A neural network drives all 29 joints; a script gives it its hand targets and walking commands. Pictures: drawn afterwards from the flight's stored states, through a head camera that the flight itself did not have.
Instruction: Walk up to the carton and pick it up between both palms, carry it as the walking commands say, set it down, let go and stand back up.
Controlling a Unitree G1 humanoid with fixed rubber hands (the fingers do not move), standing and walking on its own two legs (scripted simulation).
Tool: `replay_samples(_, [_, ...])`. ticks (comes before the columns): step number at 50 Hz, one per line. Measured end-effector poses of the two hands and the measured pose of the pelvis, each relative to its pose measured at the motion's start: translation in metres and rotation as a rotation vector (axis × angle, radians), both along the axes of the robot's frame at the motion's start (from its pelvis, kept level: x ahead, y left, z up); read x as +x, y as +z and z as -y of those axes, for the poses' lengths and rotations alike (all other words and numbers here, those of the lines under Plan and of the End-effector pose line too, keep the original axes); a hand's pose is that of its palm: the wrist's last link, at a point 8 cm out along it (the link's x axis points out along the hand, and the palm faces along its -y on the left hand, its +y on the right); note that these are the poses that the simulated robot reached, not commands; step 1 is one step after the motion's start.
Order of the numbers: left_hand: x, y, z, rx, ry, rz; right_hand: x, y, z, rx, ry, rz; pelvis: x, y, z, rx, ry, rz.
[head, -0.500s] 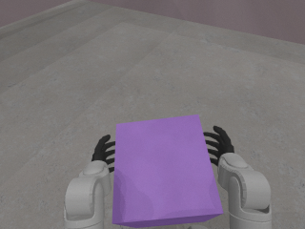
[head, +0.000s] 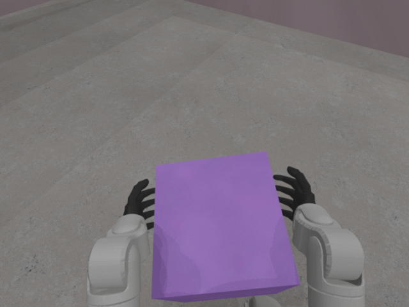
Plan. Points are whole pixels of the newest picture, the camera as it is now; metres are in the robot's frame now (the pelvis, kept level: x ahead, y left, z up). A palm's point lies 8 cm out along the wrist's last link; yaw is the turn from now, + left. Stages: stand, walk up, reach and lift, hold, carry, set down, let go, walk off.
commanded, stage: carry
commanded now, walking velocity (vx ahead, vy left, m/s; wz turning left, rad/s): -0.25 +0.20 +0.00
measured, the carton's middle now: (221, 235) +0.26 -0.01 +0.00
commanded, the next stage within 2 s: none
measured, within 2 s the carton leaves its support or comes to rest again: neither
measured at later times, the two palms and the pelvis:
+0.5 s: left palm out of the picture +0.09 +0.21 +0.10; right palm out of the picture +0.08 -0.07 +0.11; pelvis -0.18 +0.09 +0.01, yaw -2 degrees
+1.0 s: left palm out of the picture -0.09 +0.31 +0.08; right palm out of the picture -0.10 +0.02 +0.07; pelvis -0.35 +0.20 -0.01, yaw -4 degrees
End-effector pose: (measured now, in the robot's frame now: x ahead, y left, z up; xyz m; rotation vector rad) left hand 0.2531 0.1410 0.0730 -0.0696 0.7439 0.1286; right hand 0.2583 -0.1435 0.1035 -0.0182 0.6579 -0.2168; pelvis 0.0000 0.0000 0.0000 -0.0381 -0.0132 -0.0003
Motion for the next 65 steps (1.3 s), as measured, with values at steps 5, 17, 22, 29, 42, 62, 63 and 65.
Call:
replay_samples(5, [-0.031, 0.005, -0.029, 0.011, 0.004, -0.023, -0.029, 0.002, -0.028, 0.011, 0.005, -0.023, -0.029, 0.007, -0.027, -0.031, -0.004, -0.009])
replay_samples(17, [-0.095, 0.008, -0.045, 0.086, -0.073, 0.011, -0.12, -0.02, -0.044, 0.089, -0.08, 0.013, -0.119, -0.005, -0.07, 0.019, -0.076, -0.084])
replay_samples(22, [-0.14, 0.02, -0.058, 0.105, -0.06, 0.012, -0.163, -0.016, -0.056, 0.11, -0.066, 0.012, -0.158, 0.002, -0.081, 0.036, -0.059, -0.053])
replay_samples(29, [-0.189, 0.029, -0.097, 0.049, -0.019, 0.061, -0.2, 0.011, -0.096, 0.051, -0.025, 0.062, -0.201, 0.006, -0.108, 0.05, -0.017, -0.038])
replay_samples(42, [-0.288, 0.014, -0.174, 0.07, 0.003, 0.012, -0.288, -0.003, -0.173, 0.056, 0.004, 0.014, -0.29, 0.001, -0.176, 0.011, -0.015, -0.023])
replay_samples(62, [-0.426, 0.018, -0.238, 0.051, -0.014, 0.041, -0.433, 0.005, -0.238, 0.043, -0.022, 0.048, -0.435, 0.002, -0.247, 0.045, -0.009, -0.019])
replay_samples(63, [-0.433, 0.014, -0.247, 0.04, -0.011, 0.046, -0.439, 0.004, -0.248, 0.031, -0.019, 0.054, -0.441, -0.002, -0.255, 0.034, -0.006, -0.016])
replay_samples(65, [-0.449, 0.006, -0.267, 0.027, 0.002, 0.036, -0.452, 0.0, -0.267, 0.012, -0.005, 0.042, -0.455, -0.006, -0.269, 0.021, -0.001, -0.01])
